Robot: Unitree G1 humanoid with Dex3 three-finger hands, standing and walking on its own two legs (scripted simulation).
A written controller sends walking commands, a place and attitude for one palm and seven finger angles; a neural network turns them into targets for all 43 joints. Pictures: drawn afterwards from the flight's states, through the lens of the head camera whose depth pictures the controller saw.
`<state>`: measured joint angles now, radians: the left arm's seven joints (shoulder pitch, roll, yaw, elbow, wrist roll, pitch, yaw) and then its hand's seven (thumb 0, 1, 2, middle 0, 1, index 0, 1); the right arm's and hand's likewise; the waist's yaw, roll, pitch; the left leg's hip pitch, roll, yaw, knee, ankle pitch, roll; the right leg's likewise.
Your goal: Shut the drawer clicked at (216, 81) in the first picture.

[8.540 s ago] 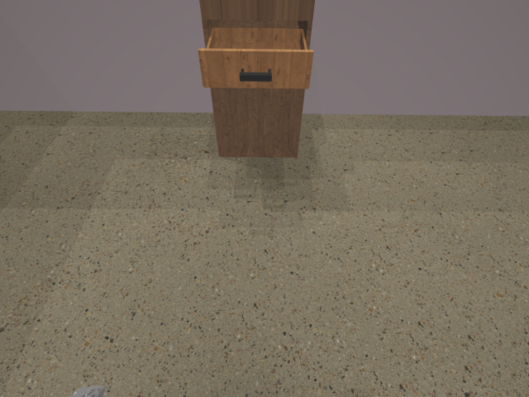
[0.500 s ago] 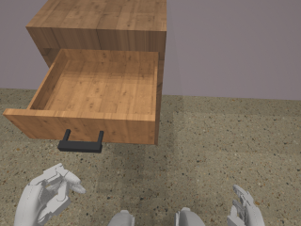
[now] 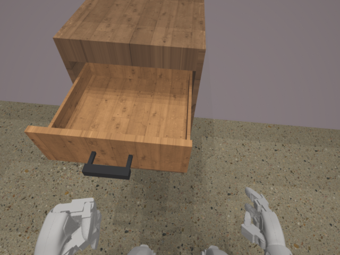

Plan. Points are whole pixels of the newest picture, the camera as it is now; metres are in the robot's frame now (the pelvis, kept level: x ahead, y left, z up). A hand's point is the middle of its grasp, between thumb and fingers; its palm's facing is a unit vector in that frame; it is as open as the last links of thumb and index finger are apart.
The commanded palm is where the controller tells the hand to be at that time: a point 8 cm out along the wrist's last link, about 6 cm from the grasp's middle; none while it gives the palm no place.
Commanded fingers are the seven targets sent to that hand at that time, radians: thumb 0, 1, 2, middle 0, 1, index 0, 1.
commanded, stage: raise the hand and make a fist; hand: left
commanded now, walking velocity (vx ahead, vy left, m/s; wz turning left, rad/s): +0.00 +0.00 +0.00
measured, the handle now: (109, 164) +0.33 +0.19 -0.02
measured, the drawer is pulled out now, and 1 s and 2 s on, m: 0.29 0.29 0.29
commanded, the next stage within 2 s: bring the fist close to the handle in 0.50 s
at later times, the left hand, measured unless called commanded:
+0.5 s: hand (94, 228) +0.16 +0.15 +0.08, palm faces +0.02 -1.00 -0.07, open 3.2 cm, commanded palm +0.12 +0.21 +0.09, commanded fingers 0.00 0.90 0.90 -1.40 -1.60 -1.40 -1.60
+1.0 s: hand (103, 219) +0.19 +0.15 +0.04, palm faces -0.01 -1.00 -0.05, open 3.2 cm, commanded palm +0.16 +0.21 +0.04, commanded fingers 0.00 0.90 0.90 -1.40 -1.60 -1.40 -1.60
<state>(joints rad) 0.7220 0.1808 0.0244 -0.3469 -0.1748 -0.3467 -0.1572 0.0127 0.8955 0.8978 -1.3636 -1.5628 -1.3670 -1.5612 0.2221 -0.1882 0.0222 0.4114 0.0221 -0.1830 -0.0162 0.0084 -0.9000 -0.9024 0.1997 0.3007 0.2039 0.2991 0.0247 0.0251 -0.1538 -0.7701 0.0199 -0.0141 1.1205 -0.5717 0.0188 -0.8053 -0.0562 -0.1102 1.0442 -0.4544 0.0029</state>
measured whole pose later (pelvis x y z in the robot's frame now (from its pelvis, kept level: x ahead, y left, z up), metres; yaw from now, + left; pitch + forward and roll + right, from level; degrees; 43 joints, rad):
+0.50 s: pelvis +0.01 -0.01 +0.00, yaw +0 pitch +13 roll -2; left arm 0.75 0.20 0.07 -0.33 -0.21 -0.39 -0.17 0.01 0.90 0.90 -1.40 -1.60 -1.40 -1.60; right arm 0.25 -0.22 -0.02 0.45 0.04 -0.18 -0.03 0.01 -0.90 -0.90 0.20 0.30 0.20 0.30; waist 0.01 0.03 -0.15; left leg -0.76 0.03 -0.02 1.10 -0.57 0.00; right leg -0.80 -0.05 -0.11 1.04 -0.46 -0.01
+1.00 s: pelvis +0.00 -0.01 -0.01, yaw +0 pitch +15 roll -2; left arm 0.56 0.20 0.09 -0.17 -0.21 -0.40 -0.20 0.01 0.90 0.90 -1.40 -1.60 -1.40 -1.60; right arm 0.22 -0.22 0.00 0.47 0.02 -0.18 -0.04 0.01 -0.90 -0.90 0.20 0.30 0.20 0.30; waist -0.01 0.02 -0.16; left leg -0.87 0.03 -0.03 1.19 -0.59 0.00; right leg -0.91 -0.05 -0.12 1.12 -0.48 -0.02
